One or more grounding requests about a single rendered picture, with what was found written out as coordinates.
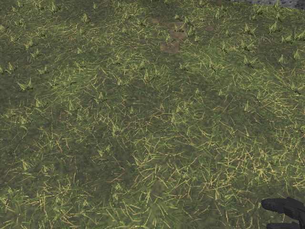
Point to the robot right hand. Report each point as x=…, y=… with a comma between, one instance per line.
x=290, y=207

